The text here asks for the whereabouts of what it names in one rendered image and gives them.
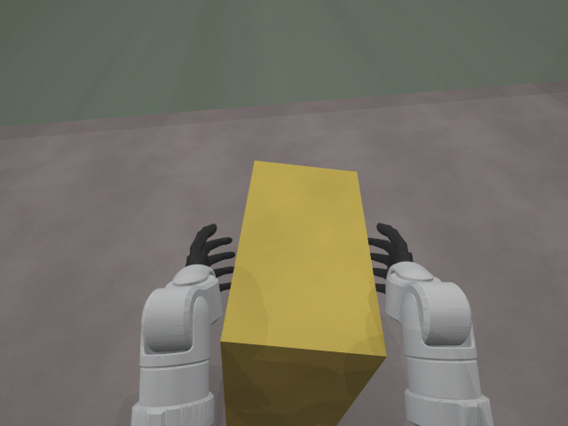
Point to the robot left forearm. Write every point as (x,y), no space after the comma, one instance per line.
(174,351)

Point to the robot right forearm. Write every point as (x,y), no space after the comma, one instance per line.
(438,337)

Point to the carton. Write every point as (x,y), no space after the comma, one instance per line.
(302,334)

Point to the robot right hand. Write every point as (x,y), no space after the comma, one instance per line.
(397,250)

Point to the robot left hand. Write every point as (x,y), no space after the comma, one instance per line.
(200,248)

